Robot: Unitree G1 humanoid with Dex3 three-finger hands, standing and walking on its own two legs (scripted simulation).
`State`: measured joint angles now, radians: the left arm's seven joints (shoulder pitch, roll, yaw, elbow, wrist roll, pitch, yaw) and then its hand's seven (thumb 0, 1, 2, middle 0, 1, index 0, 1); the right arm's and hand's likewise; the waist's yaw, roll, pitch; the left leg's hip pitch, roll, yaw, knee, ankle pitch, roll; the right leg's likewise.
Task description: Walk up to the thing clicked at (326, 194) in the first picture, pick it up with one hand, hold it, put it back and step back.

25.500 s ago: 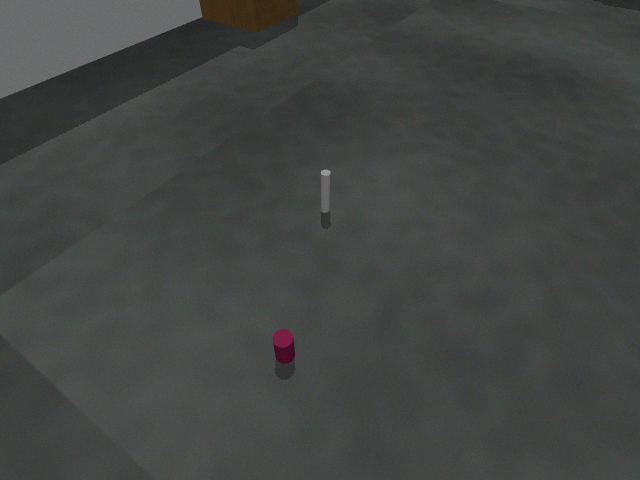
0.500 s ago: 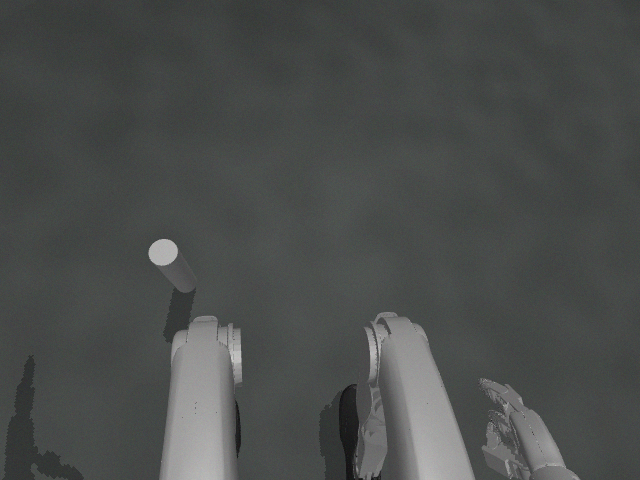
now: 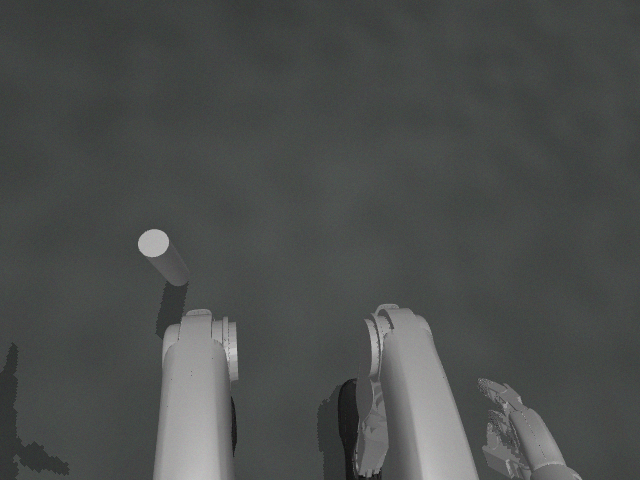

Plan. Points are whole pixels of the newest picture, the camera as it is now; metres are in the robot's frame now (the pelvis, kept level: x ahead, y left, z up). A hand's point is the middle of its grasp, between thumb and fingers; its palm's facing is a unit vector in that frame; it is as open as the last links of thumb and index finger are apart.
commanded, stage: approach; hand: left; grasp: from the side
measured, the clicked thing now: (168, 261) +0.43 +0.23 -0.29
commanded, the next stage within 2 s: close in in 0.62 s
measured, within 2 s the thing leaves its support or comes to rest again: neither
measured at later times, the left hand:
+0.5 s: hand (30, 253) +0.39 +0.36 -0.13, palm faces +0.11 -0.99 +0.04, open 17.5 cm
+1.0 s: hand (138, 269) +0.41 +0.26 -0.26, palm faces +0.06 -1.00 +0.06, open 17.6 cm
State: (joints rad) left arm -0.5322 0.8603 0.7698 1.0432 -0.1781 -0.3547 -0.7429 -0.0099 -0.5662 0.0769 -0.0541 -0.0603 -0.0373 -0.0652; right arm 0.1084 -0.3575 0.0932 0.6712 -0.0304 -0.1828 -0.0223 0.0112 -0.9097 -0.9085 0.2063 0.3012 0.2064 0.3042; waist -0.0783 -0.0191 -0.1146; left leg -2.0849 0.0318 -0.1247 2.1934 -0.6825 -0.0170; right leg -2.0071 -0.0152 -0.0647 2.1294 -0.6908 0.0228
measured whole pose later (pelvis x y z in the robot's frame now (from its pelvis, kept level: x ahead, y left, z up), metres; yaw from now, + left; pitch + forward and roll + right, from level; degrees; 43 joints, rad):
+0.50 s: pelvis -0.01 +0.00 -0.07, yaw -4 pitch +27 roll -9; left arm -0.61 0.83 0.77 1.25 -0.27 -0.66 -0.76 -0.01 -0.57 0.04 -0.08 -0.08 -0.05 -0.09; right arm 0.02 -0.38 0.20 0.66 -0.11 -0.20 0.03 0.01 -0.90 -0.90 0.21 0.30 0.21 0.31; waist -0.15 -0.11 0.02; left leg -2.22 0.04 -0.19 2.43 -0.70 -0.02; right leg -2.12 0.02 -0.10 2.32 -0.68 0.04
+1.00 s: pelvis -0.01 +0.01 -0.12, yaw -8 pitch +15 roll -14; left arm -0.56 0.76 0.64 1.35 -0.21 -0.98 -0.47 -0.01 -0.60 0.02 -0.07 -0.09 -0.07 -0.09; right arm -0.15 -0.37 0.39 0.62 -0.27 -0.11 0.10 0.01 -0.93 -0.91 0.21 0.30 0.21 0.31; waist -0.21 -0.22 0.21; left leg -2.22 0.02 -0.33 2.65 -0.71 -0.03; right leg -2.09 0.06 -0.19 2.44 -0.65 0.06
